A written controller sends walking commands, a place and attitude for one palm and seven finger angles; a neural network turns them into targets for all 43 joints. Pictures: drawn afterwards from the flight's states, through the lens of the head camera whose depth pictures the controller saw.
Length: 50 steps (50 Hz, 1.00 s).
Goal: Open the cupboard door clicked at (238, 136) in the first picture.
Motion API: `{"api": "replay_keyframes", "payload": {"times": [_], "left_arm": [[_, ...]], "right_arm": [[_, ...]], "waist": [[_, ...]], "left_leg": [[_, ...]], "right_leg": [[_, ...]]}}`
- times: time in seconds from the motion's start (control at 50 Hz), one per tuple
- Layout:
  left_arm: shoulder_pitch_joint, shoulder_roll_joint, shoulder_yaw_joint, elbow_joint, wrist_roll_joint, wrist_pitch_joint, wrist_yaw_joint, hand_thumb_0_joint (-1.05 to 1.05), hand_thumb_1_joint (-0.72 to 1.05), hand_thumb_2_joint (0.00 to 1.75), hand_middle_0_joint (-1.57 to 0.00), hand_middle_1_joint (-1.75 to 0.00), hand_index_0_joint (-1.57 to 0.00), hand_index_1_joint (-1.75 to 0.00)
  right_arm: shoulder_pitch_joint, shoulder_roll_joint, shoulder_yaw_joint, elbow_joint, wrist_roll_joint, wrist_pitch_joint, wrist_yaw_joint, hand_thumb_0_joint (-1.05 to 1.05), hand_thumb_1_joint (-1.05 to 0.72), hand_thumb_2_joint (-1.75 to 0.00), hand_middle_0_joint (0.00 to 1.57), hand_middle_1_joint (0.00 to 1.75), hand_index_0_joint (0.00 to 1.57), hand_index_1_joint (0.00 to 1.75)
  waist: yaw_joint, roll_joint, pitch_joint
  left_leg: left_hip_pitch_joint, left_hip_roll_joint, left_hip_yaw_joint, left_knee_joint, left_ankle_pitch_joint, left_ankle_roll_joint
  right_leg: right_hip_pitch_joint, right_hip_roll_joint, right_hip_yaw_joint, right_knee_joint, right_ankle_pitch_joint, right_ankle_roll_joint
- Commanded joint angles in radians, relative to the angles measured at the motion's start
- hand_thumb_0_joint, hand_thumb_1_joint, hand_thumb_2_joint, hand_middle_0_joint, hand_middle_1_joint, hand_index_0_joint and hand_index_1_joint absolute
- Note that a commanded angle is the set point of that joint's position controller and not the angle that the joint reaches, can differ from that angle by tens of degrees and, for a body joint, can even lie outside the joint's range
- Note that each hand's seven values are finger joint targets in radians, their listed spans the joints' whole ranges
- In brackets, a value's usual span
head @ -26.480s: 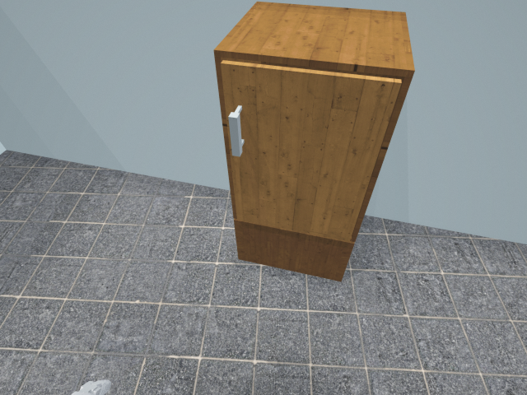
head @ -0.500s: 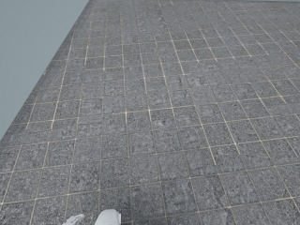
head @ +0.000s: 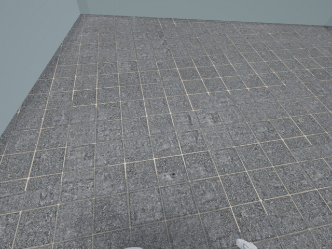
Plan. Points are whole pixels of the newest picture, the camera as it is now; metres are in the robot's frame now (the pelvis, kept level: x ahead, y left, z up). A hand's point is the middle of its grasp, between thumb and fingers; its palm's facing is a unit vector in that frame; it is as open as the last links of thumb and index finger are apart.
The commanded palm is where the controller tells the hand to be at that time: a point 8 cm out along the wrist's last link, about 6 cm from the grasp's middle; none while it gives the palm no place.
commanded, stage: turn to face it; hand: left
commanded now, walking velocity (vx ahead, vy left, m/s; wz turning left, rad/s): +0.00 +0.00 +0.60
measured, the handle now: out of the picture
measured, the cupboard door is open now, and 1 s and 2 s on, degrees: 43 43 43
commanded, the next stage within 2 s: none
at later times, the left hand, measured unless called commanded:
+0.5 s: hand (121, 199) +0.26 +0.16 -0.13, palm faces +0.18 -0.96 -0.23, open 7.4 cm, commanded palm none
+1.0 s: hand out of the picture +0.08 +0.20 -0.16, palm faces +0.55 -0.79 -0.27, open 7.4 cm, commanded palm none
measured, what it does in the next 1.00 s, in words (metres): walks ahead, turning left: right foot, then left foot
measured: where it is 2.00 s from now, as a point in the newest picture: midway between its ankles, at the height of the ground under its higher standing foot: outside the picture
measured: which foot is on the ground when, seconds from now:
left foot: down 0.00-0.40, up 0.42-0.82, down 0.84-1.00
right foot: up 0.00-0.38, down 0.40-0.84, up 0.86-1.00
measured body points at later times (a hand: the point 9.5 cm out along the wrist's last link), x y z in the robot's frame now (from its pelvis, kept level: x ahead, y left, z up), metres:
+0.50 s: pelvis +0.14 -0.04 +0.01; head +0.19 -0.05 +0.46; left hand +0.25 +0.21 -0.11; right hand +0.13 -0.27 -0.15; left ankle +0.04 +0.06 -0.65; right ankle +0.16 -0.13 -0.72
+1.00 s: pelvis +0.16 -0.02 +0.01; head +0.19 +0.03 +0.45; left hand +0.05 +0.24 -0.14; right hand +0.42 -0.16 -0.11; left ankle +0.14 +0.08 -0.72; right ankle +0.20 -0.16 -0.64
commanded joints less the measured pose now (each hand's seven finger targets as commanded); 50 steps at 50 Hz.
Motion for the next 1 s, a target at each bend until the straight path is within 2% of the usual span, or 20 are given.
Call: {"api": "replay_keyframes", "payload": {"times": [0.0,0.06,0.14,0.26,0.34,0.36,0.38,0.4,0.42,0.46,0.52,0.72,0.78,0.8,0.82,0.84,0.86,0.88,0.92,0.98], "left_arm": [[-0.051,0.06,0.025,-0.106,0.017,-0.004,-0.012,0.0,0.9,0.9,-0.2,-0.3,-0.2,-0.3],[-0.027,0.025,0.014,-0.098,0.016,0.017,-0.011,0.0,0.9,0.9,-0.2,-0.3,-0.2,-0.3],[-0.146,0.054,0.015,-0.142,0.011,0.026,-0.003,0.0,0.9,0.9,-0.2,-0.3,-0.2,-0.3],[-0.37,0.112,0.023,-0.238,0.001,0.036,0.0,0.0,0.9,0.9,-0.2,-0.3,-0.2,-0.3],[-0.33,0.148,0.033,-0.251,-0.006,0.019,0.002,0.0,0.9,0.9,-0.2,-0.3,-0.2,-0.3],[-0.259,0.199,0.044,-0.235,-0.004,0.01,0.009,0.0,0.9,0.9,-0.2,-0.3,-0.2,-0.3],[-0.166,0.281,0.064,-0.211,0.003,0.002,0.023,0.0,0.9,0.9,-0.2,-0.3,-0.2,-0.3],[-0.127,0.301,0.06,-0.213,0.001,0.008,0.026,0.0,0.9,0.9,-0.2,-0.3,-0.2,-0.3],[-0.183,0.256,0.05,-0.233,0.001,0.01,0.035,0.0,0.9,0.9,-0.2,-0.3,-0.2,-0.3],[-0.273,0.211,0.036,-0.25,-0.003,0.018,0.036,0.0,0.9,0.9,-0.2,-0.3,-0.2,-0.3],[-0.311,0.194,0.038,-0.269,0.002,0.013,0.03,0.0,0.9,0.9,-0.2,-0.3,-0.2,-0.3],[-0.242,0.263,0.069,-0.277,0.022,0.023,0.015,0.0,0.9,0.9,-0.2,-0.3,-0.2,-0.3],[-0.251,0.301,0.077,-0.285,0.015,0.025,0.005,0.0,0.9,0.9,-0.2,-0.3,-0.2,-0.3],[-0.272,0.288,0.073,-0.296,0.009,0.027,0.002,0.0,0.9,0.9,-0.2,-0.3,-0.2,-0.3],[-0.299,0.219,0.057,-0.345,-0.002,0.033,-0.008,0.0,0.9,0.9,-0.2,-0.3,-0.2,-0.3],[-0.353,0.23,0.048,-0.384,0.006,0.049,0.001,0.0,0.9,0.9,-0.2,-0.3,-0.2,-0.3],[-0.358,0.246,0.051,-0.381,0.011,0.057,0.006,0.0,0.9,0.9,-0.2,-0.3,-0.2,-0.3],[-0.366,0.232,0.055,-0.362,0.012,0.06,0.009,0.0,0.9,0.9,-0.2,-0.3,-0.2,-0.3],[-0.316,0.243,0.06,-0.323,0.013,0.067,-0.004,0.0,0.9,0.9,-0.2,-0.3,-0.2,-0.3],[-0.264,0.228,0.058,-0.301,0.012,0.071,-0.009,0.0,0.9,0.9,-0.2,-0.3,-0.2,-0.3]], "right_arm": [[0.216,-0.083,-0.006,0.047,0.002,-0.021,-0.024,0.0,-0.9,-0.9,0.2,0.3,0.2,0.3],[0.245,-0.102,-0.004,0.078,0.01,-0.03,-0.026,0.0,-0.9,-0.9,0.2,0.3,0.2,0.3],[0.289,-0.136,-0.018,0.095,0.012,-0.01,-0.021,0.0,-0.9,-0.9,0.2,0.3,0.2,0.3],[0.336,-0.162,-0.034,0.104,0.0,0.034,-0.021,0.0,-0.9,-0.9,0.2,0.3,0.2,0.3],[0.3,-0.173,-0.049,0.087,0.008,0.051,-0.024,0.0,-0.9,-0.9,0.2,0.3,0.2,0.3],[0.296,-0.155,-0.049,0.074,0.02,0.047,-0.018,0.0,-0.9,-0.9,0.2,0.3,0.2,0.3],[0.306,-0.103,-0.046,0.056,0.028,0.042,-0.012,0.0,-0.9,-0.9,0.2,0.3,0.2,0.3],[0.317,-0.138,-0.061,0.043,0.028,0.055,-0.018,0.0,-0.9,-0.9,0.2,0.3,0.2,0.3],[0.282,-0.132,-0.059,0.052,0.017,0.07,-0.015,0.0,-0.9,-0.9,0.2,0.3,0.2,0.3],[0.219,-0.11,-0.06,0.049,0.015,0.096,0.003,0.0,-0.9,-0.9,0.2,0.3,0.2,0.3],[0.194,-0.085,-0.057,0.036,0.01,0.115,0.023,0.0,-0.9,-0.9,0.2,0.3,0.2,0.3],[-0.032,-0.116,-0.056,-0.087,0.007,0.111,0.046,0.0,-0.9,-0.9,0.2,0.3,0.2,0.3],[0.04,-0.173,-0.067,-0.092,0.002,0.103,0.044,0.0,-0.9,-0.9,0.2,0.3,0.2,0.3],[0.131,-0.236,-0.084,-0.075,-0.002,0.096,0.043,0.0,-0.9,-0.9,0.2,0.3,0.2,0.3],[0.206,-0.377,-0.118,-0.07,-0.01,0.084,0.036,0.0,-0.9,-0.9,0.2,0.3,0.2,0.3],[0.245,-0.417,-0.118,-0.057,0.004,0.089,0.025,0.0,-0.9,-0.9,0.2,0.3,0.2,0.3],[0.2,-0.395,-0.11,-0.062,0.004,0.09,0.019,0.0,-0.9,-0.9,0.2,0.3,0.2,0.3],[0.142,-0.365,-0.106,-0.085,0.003,0.084,0.01,0.0,-0.9,-0.9,0.2,0.3,0.2,0.3],[0.025,-0.317,-0.087,-0.115,0.002,0.081,0.003,0.0,-0.9,-0.9,0.2,0.3,0.2,0.3],[0.016,-0.302,-0.08,-0.115,0.005,0.072,0.006,0.0,-0.9,-0.9,0.2,0.3,0.2,0.3]], "waist": [[-0.029,0.1,0.072],[0.0,0.118,-0.026],[-0.022,0.134,-0.067],[-0.069,0.201,-0.028],[-0.028,0.154,-0.063],[0.001,0.063,-0.133],[0.033,-0.187,-0.22],[0.033,-0.22,-0.272],[0.017,-0.165,-0.194],[-0.032,-0.114,-0.097],[-0.069,-0.118,-0.063],[-0.022,-0.146,-0.039],[-0.076,-0.118,-0.102],[-0.131,0.01,-0.169],[-0.172,0.348,-0.203],[-0.175,0.296,-0.242],[-0.149,0.187,-0.209],[-0.133,0.251,-0.177],[-0.07,0.216,-0.104],[-0.041,0.164,-0.1]], "left_leg": [[0.063,0.329,-0.302,-0.369,0.529,0.041],[0.117,0.254,-0.178,-0.33,0.813,0.048],[0.168,0.205,-0.186,-0.273,0.984,0.0],[0.186,0.236,-0.331,-0.229,0.847,0.028],[0.143,0.199,-0.376,-0.116,0.673,-0.024],[-0.008,0.157,-0.337,-0.023,0.5,-0.067],[-0.223,0.02,-0.199,0.217,-0.064,-0.135],[-0.206,0.0,-0.152,0.472,-0.441,-0.158],[-0.223,0.05,-0.198,0.578,-0.37,-0.159],[-0.223,0.085,-0.184,0.638,-0.25,-0.17],[-0.193,0.097,-0.142,0.58,-0.146,-0.179],[-0.091,0.065,-0.033,0.152,-0.128,-0.155],[0.103,0.033,-0.012,-0.045,0.004,-0.13],[0.292,0.095,-0.091,-0.158,0.201,-0.101],[0.439,0.415,-0.538,-0.222,0.63,0.062],[0.439,0.508,-0.625,-0.222,0.813,0.16],[0.392,0.489,-0.537,-0.237,0.658,0.154],[0.331,0.416,-0.508,-0.25,0.571,0.119],[0.219,0.316,-0.384,-0.273,0.439,0.059],[0.196,0.255,-0.335,-0.283,0.411,0.035]], "right_leg": [[-0.273,-0.148,0.03,0.161,0.111,0.047],[-0.223,-0.149,-0.029,-0.053,0.115,0.074],[-0.191,-0.121,-0.093,-0.275,0.208,0.092],[-0.2,-0.101,-0.092,-0.429,0.131,0.095],[0.017,-0.108,-0.072,-0.732,0.272,0.087],[0.264,-0.208,0.007,-0.762,0.563,0.061],[0.5,-0.481,0.223,-0.728,0.956,-0.052],[0.44,-0.653,0.271,-0.749,1.125,-0.165],[0.348,-0.586,0.192,-0.768,1.069,-0.175],[0.186,-0.481,0.042,-0.802,0.934,-0.11],[0.095,-0.419,-0.107,-0.834,0.818,-0.052],[0.131,-0.454,-0.191,-0.744,0.759,-0.055],[0.089,-0.444,-0.244,-0.575,0.74,-0.003],[-0.024,-0.411,-0.265,-0.387,0.583,0.044],[-0.338,-0.231,-0.263,-0.115,-0.163,0.135],[-0.405,-0.194,-0.09,0.011,-0.28,0.128],[-0.41,-0.22,-0.037,0.036,-0.229,0.119],[-0.422,-0.218,-0.033,0.041,-0.164,0.128],[-0.384,-0.206,-0.01,0.036,-0.025,0.139],[-0.335,-0.18,-0.027,-0.042,0.042,0.149]]}}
